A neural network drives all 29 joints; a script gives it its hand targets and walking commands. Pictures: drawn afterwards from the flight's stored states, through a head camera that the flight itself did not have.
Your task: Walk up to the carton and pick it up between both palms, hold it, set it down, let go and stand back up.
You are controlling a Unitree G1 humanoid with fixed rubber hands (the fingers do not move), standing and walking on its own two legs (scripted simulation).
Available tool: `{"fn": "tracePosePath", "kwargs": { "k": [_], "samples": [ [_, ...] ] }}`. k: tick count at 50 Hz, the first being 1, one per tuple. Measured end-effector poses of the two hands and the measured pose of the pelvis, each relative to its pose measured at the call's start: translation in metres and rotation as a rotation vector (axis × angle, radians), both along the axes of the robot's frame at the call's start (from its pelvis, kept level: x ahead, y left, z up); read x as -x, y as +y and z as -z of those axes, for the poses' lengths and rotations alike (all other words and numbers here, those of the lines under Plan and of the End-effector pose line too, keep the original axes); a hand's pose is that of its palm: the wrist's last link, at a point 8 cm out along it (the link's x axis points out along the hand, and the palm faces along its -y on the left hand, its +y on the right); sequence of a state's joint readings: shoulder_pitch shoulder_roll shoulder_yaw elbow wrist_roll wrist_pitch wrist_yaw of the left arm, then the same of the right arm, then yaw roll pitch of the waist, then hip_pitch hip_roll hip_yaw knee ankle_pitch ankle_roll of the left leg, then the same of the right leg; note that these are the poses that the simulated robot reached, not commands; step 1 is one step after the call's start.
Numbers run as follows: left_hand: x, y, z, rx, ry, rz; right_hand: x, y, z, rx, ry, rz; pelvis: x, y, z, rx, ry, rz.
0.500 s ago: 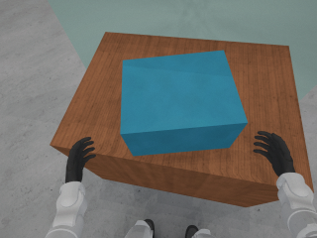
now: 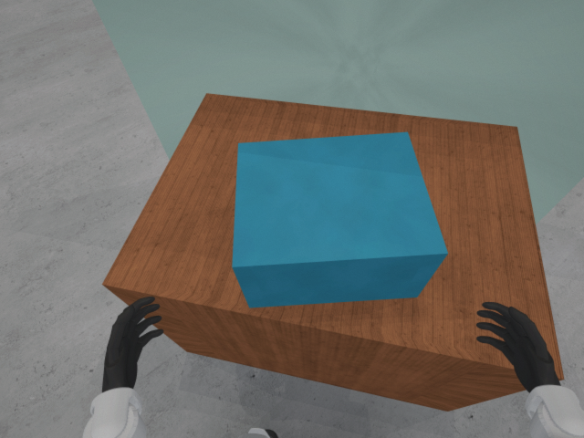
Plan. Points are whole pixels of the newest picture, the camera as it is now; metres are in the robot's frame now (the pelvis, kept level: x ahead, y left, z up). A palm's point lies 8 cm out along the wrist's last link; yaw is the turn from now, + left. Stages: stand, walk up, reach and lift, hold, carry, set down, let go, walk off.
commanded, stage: set down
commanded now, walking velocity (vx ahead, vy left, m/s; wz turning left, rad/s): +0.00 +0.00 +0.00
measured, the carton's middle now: (328, 220) +0.50 +0.02 -0.09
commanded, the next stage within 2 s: none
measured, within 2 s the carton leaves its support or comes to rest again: neither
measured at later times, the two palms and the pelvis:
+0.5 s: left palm (131, 381) +0.18 +0.26 -0.03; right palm (533, 379) +0.25 -0.26 -0.04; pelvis +0.01 +0.00 +0.00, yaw +0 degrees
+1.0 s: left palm (129, 382) +0.18 +0.27 -0.04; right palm (521, 387) +0.24 -0.25 -0.05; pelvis +0.03 +0.01 +0.01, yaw +0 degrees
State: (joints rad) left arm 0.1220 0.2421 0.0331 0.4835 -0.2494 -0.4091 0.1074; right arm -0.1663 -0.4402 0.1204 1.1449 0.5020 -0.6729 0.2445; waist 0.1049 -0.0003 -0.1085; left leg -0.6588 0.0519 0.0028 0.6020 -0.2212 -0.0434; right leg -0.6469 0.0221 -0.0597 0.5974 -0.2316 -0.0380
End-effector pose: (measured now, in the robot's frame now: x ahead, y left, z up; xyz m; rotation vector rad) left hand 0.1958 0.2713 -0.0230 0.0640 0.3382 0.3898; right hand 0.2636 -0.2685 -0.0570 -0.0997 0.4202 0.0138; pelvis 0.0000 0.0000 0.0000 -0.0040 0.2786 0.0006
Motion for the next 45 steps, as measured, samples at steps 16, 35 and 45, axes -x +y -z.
{"fn": "tracePosePath", "kwargs": {
  "k": [16, 35, 45],
  "samples": [
    [0.018, -0.01, -0.004, 0.054, 0.03, -0.01, 0.024, 0.007, -0.014, -0.043, 0.0, -0.031, 0.002, 0.001, -0.004, 0.0, -0.103, -0.001],
    [0.003, -0.01, 0.016, 0.12, 0.146, 0.013, 0.007, 0.016, -0.008, -0.006, 0.111, -0.033, -0.02, 0.007, -0.007, 0.006, -0.106, -0.005],
    [0.004, -0.004, 0.015, 0.115, 0.174, 0.024, 0.017, 0.019, -0.003, 0.004, 0.156, 0.009, -0.032, 0.009, -0.011, 0.009, -0.126, -0.007]
  ]
}}
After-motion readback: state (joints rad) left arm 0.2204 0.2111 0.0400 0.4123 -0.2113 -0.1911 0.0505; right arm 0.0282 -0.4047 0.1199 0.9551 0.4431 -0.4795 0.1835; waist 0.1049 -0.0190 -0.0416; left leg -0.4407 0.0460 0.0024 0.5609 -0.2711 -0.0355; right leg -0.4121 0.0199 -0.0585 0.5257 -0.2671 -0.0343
